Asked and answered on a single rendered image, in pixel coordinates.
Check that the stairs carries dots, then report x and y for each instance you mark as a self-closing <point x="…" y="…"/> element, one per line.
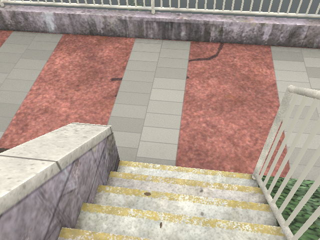
<point x="145" y="201"/>

